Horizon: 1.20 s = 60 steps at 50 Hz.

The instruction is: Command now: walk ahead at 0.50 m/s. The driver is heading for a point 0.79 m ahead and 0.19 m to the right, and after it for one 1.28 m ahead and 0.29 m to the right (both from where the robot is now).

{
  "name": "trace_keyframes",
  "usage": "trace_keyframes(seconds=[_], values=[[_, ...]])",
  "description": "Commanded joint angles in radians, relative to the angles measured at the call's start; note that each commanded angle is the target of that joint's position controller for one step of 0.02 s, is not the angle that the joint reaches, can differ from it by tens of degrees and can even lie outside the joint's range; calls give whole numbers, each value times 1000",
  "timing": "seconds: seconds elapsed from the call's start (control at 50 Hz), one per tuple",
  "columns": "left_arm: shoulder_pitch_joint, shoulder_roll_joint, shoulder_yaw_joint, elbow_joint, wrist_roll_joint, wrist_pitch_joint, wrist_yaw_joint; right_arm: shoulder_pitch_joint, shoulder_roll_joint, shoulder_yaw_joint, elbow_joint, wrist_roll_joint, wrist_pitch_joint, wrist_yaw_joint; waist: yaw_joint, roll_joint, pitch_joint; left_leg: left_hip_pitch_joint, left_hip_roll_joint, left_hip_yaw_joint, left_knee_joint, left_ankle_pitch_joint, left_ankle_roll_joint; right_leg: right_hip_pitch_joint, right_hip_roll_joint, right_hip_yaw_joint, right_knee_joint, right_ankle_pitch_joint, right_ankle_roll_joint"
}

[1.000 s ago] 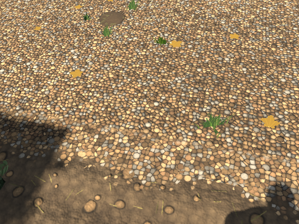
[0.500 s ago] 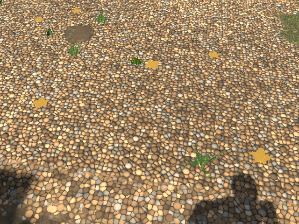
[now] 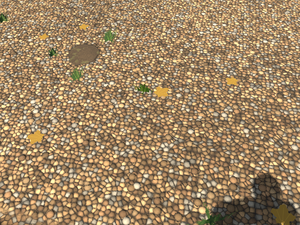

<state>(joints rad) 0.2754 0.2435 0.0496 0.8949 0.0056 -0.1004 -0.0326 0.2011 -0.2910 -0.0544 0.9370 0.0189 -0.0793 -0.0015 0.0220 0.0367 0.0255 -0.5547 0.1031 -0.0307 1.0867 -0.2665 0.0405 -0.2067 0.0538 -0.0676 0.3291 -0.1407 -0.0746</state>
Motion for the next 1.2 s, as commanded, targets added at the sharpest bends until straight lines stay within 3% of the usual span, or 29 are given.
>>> trace_keyframes(seconds=[0.02,0.12,0.2,0.24,0.28,0.32,0.34,0.36,0.38,0.4,0.42,0.44,0.46,0.5,0.56,0.64,0.74,0.8,0.82,0.84,0.86,0.88,0.9,0.92,0.94,0.98,1.06,1.14,1.2], values=[[-3,146,32,-41,-2,-17,13,10,-45,-13,-47,-12,9,-4,-30,-84,-17,-124,53,-30,-99,114,-25,81,-282,232,-205,216,-163],[61,157,33,-6,-11,-3,32,-158,-21,-4,-97,-12,-3,8,16,-94,25,-107,16,10,-400,356,-38,90,-234,129,-230,186,-123],[132,166,37,36,-19,10,36,-270,-21,4,-136,-3,-10,24,50,-93,59,-110,-12,24,-521,363,-25,187,-269,121,-207,172,-120],[150,169,41,52,-24,21,41,-306,-33,3,-159,-1,-18,36,48,-95,68,-119,-17,11,-559,307,-5,252,-303,142,-165,210,-113],[136,181,47,54,-28,31,45,-277,-59,-7,-162,-1,-28,43,13,-108,49,-53,-36,11,-593,236,13,287,-322,170,-107,289,-99],[91,188,48,41,-26,40,47,-100,-113,-37,-114,-2,-35,37,-88,-122,-55,217,-90,55,-627,208,43,250,-274,150,82,526,-68],[86,155,33,24,-16,41,47,86,-171,-61,-65,-12,-36,27,-160,-94,-191,513,-27,0,-575,232,83,107,-215,117,309,447,-36],[176,55,5,0,-8,29,43,221,-264,-86,-42,-33,-30,16,-146,104,-350,915,230,-369,-595,116,198,-277,-70,46,693,60,38],[205,40,-2,13,-25,11,41,234,-215,-68,-38,-24,-24,19,-144,238,-439,979,327,-674,-747,-3,259,-440,-4,160,898,-451,50],[136,140,26,1,-54,1,40,165,-145,-47,-47,-14,-25,17,-140,155,-292,859,294,-560,-776,-77,209,-527,-66,211,985,-413,39],[71,153,31,-18,-59,0,43,90,-105,-36,-62,-13,-26,15,-117,106,-179,715,263,-413,-800,-61,168,-542,-120,179,973,-324,28],[38,142,35,-25,-51,4,49,21,-76,-28,-65,-18,-31,17,-85,55,-105,571,227,-315,-845,-14,146,-502,-158,167,920,-243,28],[44,132,44,-20,-42,18,53,-22,-45,-20,-65,-26,-37,19,-52,70,-66,477,189,-224,-883,43,126,-446,-188,175,872,-188,26],[77,83,43,-17,-42,47,52,-57,-38,-20,-59,-37,-44,20,-15,76,-30,371,166,-108,-928,183,128,-371,-203,170,844,-142,33],[49,73,48,-57,-26,70,57,-69,-78,-32,-47,-44,-46,2,18,43,1,336,155,57,-908,589,144,-396,-187,152,754,-62,65],[-65,44,35,-112,-15,69,30,-69,-114,-38,-51,-36,-17,-32,-13,33,-8,353,115,198,-883,657,129,-338,-161,65,473,145,76],[-149,80,44,-189,-10,82,-8,-33,-157,-52,-46,-3,29,-47,-35,35,-34,527,183,203,-772,689,116,-339,-128,28,326,80,44],[-40,136,71,-190,-11,81,-19,-72,-165,-61,-69,15,55,-55,35,35,-84,552,165,221,-532,807,65,-198,-56,-20,219,14,-17],[54,189,94,-169,-7,74,-7,-42,-144,-54,-68,10,60,-52,74,-33,-137,498,98,245,-339,706,11,-38,-27,0,114,199,-53],[88,296,120,-180,-1,75,20,-17,-83,-33,-96,-35,55,-42,51,-238,-207,253,8,254,-38,202,-59,184,-230,284,140,704,-132],[29,339,114,-223,20,75,23,54,-44,-16,-129,-50,46,-25,-31,-341,-356,-41,-186,100,273,-469,-110,413,-452,711,114,776,-379],[15,264,96,-246,10,75,12,5,-111,-31,-114,-23,40,-10,31,-170,-406,-79,-135,-63,318,-413,-88,372,-420,666,59,592,-353],[-48,224,83,-259,1,70,12,-57,-118,-33,-135,3,41,-9,17,-123,-300,-111,-103,-59,288,-328,-67,273,-373,549,41,452,-294],[-95,199,78,-258,-15,73,17,-72,-103,-34,-123,-6,49,-21,-11,-38,-201,-110,-67,-51,198,-257,-68,151,-314,466,19,323,-228],[-125,176,70,-264,-20,79,26,-85,-123,-42,-124,-21,61,-34,-25,-56,-158,-77,-47,-53,117,-208,-70,56,-281,426,-1,232,-196],[-137,186,72,-278,2,88,38,-70,-111,-44,-125,-27,76,-38,-48,-115,-144,12,-71,-38,43,-146,-77,-52,-230,399,-28,185,-182],[-112,215,84,-289,-6,94,60,-83,-79,-33,-132,-25,77,-48,-33,-134,-175,30,-94,-52,-138,-99,-110,-38,-213,411,-18,137,-175],[-127,214,83,-305,-5,111,70,-115,-87,-33,-146,-19,74,-44,-14,-174,-156,73,-111,-64,-263,-52,-120,-75,-188,463,-28,-79,-149],[-126,210,81,-313,-5,121,69,-111,-95,-35,-152,-13,59,-33,-6,-200,-149,118,-126,-67,-362,-70,-107,-58,-185,519,-11,-87,-137]])
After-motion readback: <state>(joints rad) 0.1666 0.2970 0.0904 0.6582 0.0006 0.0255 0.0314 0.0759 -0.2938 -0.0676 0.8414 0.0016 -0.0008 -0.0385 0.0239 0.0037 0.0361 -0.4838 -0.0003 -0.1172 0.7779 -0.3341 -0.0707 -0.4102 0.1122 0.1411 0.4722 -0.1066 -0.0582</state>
